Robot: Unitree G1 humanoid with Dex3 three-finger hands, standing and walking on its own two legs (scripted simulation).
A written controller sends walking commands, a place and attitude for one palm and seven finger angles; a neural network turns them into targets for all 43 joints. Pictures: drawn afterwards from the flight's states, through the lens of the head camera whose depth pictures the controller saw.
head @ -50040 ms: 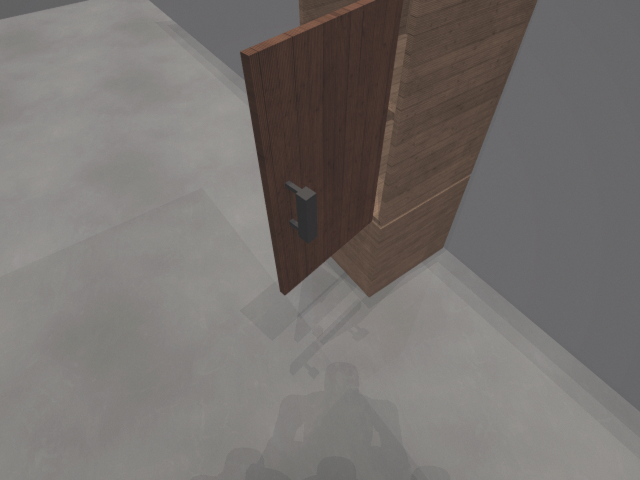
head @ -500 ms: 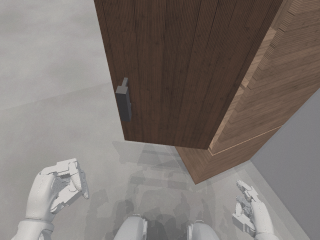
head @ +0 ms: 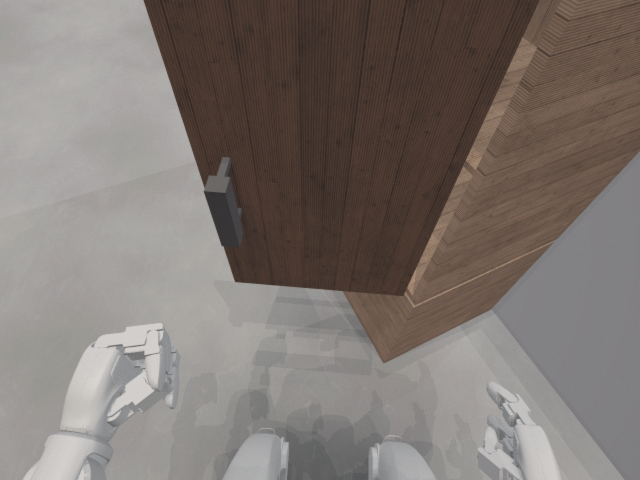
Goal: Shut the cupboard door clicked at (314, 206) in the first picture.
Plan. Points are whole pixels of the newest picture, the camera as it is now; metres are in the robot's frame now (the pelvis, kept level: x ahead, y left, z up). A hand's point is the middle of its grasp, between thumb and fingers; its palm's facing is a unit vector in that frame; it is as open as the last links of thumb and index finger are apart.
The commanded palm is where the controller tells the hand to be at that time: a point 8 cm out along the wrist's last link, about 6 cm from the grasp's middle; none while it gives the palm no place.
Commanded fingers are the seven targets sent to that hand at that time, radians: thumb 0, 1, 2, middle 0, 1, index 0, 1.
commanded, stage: raise the hand and make a fist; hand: left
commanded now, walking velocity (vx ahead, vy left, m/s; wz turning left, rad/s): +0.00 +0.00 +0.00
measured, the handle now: (228, 202) +0.46 +0.16 +0.05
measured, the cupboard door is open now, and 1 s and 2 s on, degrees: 60 60 60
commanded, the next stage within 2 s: bring the fist close to the handle in 0.12 s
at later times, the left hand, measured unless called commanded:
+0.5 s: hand (189, 356) +0.24 +0.16 +0.05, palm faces -0.10 -1.00 -0.02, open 3.1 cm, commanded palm +0.23 +0.22 +0.06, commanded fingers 0.00 0.90 0.90 -1.30 -1.50 -1.30 -1.50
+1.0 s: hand (229, 301) +0.31 +0.13 +0.06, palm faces -0.09 -1.00 +0.00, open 3.1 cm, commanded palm +0.30 +0.19 +0.06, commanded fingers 0.00 0.90 0.90 -1.30 -1.50 -1.30 -1.50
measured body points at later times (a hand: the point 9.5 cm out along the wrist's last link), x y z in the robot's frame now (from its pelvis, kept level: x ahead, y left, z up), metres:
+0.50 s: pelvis -0.01 +0.00 -0.01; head +0.06 +0.01 +0.44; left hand +0.24 +0.21 +0.06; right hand +0.17 -0.23 -0.08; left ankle +0.01 +0.11 -0.63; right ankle +0.02 -0.13 -0.63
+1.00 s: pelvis +0.00 +0.00 +0.01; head +0.08 +0.01 +0.45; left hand +0.31 +0.18 +0.06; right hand +0.15 -0.24 -0.08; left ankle +0.01 +0.11 -0.63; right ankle +0.02 -0.13 -0.63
